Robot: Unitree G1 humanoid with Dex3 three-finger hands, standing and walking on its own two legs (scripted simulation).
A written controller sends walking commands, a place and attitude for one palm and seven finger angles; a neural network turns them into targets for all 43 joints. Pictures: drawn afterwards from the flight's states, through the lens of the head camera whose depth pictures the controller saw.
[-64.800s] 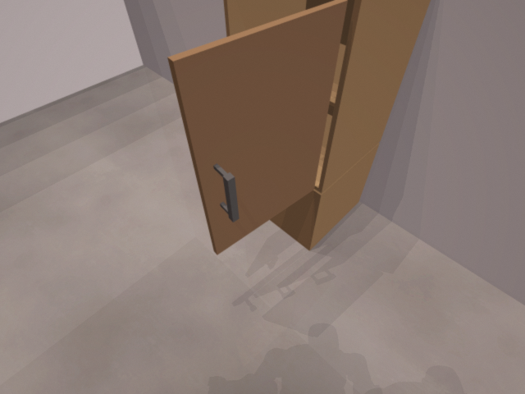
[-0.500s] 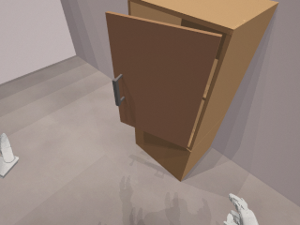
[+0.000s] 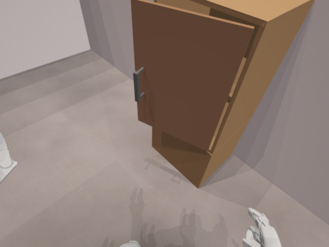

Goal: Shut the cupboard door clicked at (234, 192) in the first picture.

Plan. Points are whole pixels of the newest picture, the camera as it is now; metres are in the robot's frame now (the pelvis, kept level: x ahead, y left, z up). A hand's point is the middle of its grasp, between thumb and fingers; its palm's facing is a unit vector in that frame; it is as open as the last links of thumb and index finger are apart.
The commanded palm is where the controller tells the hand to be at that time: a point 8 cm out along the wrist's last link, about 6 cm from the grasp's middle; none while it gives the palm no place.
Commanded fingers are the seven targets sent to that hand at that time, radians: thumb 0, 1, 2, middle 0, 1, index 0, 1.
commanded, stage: step back with the hand held close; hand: left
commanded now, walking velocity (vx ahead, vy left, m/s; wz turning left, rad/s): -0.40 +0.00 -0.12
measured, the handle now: (139, 85) +0.76 +0.13 -0.06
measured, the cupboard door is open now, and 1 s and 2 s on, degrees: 18 18 18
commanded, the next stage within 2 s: stop stepping back and stand still in 0.24 s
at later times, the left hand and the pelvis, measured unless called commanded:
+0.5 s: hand out of the picture +0.09 +0.29 +0.19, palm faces +0.48 -0.80 -0.36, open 7.5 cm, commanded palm +0.03 +0.32 +0.19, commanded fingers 0.00 0.90 0.90 -0.20 -0.30 -0.20 -0.30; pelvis -0.11 +0.02 +0.01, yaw -1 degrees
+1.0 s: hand out of the picture +0.06 +0.26 +0.19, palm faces +0.28 -0.82 -0.50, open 7.4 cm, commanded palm +0.00 +0.31 +0.19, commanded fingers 0.00 0.90 0.90 -0.20 -0.30 -0.20 -0.30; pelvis -0.17 +0.04 +0.01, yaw -8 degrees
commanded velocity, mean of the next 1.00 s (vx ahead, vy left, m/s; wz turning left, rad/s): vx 0.01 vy -0.03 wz -0.07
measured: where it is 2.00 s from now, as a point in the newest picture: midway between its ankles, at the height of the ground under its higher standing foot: outside the picture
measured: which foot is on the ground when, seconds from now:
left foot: down 0.00-0.16, up 0.18-0.26, down 0.28-0.54, up 0.56-0.68, down 0.70-0.96, up 0.98-1.00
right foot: down 0.00-0.30, up 0.32-0.54, down 0.56-1.00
